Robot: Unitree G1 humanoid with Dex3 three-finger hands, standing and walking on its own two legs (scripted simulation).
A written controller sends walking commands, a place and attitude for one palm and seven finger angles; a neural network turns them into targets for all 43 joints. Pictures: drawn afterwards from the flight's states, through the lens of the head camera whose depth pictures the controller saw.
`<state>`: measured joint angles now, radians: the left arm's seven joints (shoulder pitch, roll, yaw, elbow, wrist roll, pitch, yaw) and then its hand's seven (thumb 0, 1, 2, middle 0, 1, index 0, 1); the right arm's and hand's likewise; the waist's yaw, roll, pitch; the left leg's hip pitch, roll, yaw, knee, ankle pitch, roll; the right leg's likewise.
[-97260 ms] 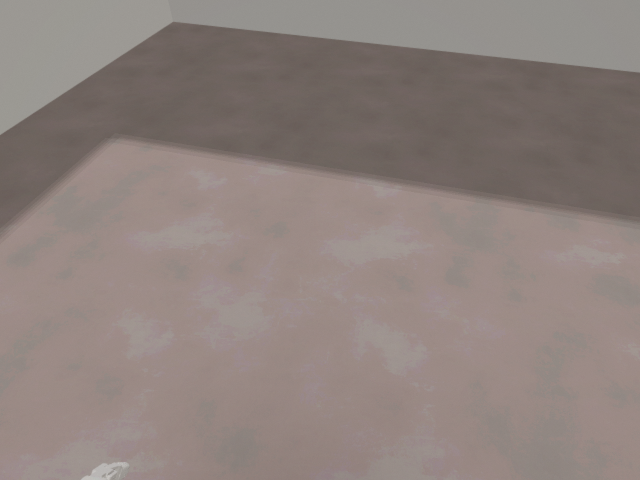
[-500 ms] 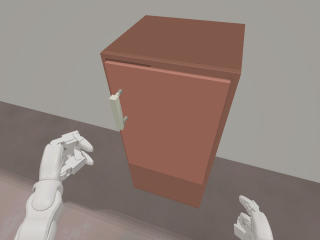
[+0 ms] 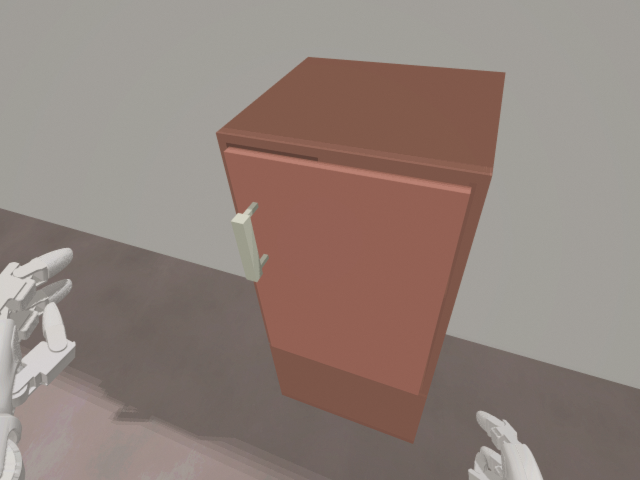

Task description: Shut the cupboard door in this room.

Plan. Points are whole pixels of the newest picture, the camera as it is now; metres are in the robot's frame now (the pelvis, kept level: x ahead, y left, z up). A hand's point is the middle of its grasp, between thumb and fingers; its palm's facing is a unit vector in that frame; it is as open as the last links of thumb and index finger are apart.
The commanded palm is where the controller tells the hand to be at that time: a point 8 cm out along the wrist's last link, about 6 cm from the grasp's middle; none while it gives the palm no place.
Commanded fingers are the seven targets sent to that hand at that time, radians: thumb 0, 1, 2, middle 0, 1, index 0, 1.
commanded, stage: draw the hand back to the body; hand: left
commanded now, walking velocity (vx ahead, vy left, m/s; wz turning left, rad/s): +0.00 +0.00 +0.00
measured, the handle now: (253, 242) +0.52 +0.20 -0.01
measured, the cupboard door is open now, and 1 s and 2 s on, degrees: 0 0 0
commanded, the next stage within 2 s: step back with the hand held close in 0.34 s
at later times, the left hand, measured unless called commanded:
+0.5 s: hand (83, 353) +0.18 +0.25 +0.16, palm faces +0.46 -0.79 -0.41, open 7.4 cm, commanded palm +0.13 +0.28 +0.17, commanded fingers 0.00 0.90 0.90 -0.20 -0.30 -0.20 -0.30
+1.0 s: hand (22, 391) +0.14 +0.29 +0.15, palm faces +0.38 -0.79 -0.47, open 7.4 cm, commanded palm +0.08 +0.33 +0.17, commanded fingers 0.00 0.90 0.90 -0.20 -0.30 -0.20 -0.30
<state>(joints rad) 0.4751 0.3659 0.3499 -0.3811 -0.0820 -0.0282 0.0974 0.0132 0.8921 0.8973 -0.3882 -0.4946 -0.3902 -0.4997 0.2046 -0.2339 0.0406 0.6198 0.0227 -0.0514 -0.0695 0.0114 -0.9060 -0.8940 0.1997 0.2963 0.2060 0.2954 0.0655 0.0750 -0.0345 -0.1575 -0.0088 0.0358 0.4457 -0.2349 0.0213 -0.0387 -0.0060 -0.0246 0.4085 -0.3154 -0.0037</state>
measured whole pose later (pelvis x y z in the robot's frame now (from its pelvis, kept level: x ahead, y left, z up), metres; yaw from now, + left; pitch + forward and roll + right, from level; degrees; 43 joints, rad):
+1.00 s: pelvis -0.06 +0.03 -0.01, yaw +0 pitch +0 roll -2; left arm 0.56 0.44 0.41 -0.46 -0.08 -0.12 0.13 0.01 0.89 0.90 -0.21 -0.30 -0.21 -0.30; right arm 0.18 -0.23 0.01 0.54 0.03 0.04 -0.10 0.01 -0.91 -0.89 0.20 0.30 0.21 0.30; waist -0.01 0.02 -0.02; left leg -0.35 -0.01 0.05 0.50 -0.16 0.06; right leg -0.24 -0.01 -0.01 0.48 -0.25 0.03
